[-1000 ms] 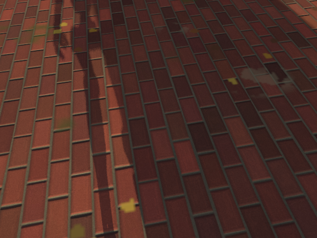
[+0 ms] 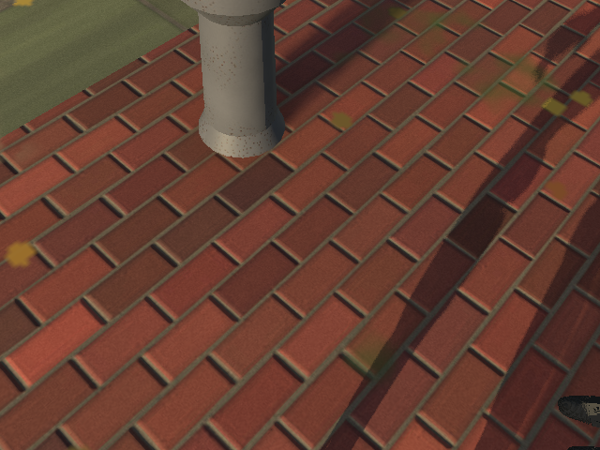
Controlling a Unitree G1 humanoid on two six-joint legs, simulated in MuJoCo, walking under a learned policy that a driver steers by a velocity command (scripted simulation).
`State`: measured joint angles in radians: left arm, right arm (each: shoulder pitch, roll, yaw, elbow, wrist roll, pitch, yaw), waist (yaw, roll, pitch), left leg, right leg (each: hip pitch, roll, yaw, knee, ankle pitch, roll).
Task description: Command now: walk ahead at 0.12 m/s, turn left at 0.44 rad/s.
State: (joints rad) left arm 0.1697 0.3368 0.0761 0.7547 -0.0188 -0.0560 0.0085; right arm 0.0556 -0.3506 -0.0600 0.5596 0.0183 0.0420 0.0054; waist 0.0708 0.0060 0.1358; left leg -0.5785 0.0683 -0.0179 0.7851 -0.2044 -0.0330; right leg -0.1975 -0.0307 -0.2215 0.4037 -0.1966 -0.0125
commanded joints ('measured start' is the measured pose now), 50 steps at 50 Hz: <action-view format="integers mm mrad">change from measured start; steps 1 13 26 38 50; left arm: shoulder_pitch -108 89 188 42 73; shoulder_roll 159 97 265 162 49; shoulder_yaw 35 20 77 62 24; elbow -75 -5 -116 -205 -256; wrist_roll -24 -14 63 -5 12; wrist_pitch -14 95 78 89 108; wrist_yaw -9 20 -6 50 23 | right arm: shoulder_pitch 92 -19 -148 -77 -17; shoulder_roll -60 -67 -3 -6 -149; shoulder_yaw -21 -20 -40 -47 -76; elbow -39 22 29 91 97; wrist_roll -8 -46 -45 -16 -33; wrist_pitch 1 -38 -22 -61 -85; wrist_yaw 15 -43 -54 -45 -16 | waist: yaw -89 -48 26 -59 6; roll -66 107 -316 -143 165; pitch -206 -239 -196 -232 -277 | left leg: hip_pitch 253 384 -169 -67 517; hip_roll -19 240 -91 -139 184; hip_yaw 5 -88 4 -124 -417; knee -135 -457 403 65 -464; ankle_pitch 69 339 -509 -73 372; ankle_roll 42 288 -51 -60 147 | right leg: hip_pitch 8 -300 82 110 -194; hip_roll -269 -49 -354 -119 173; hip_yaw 137 217 824 658 561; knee -42 743 -93 -14 405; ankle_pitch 414 -294 454 247 -374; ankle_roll -165 122 -354 -176 -28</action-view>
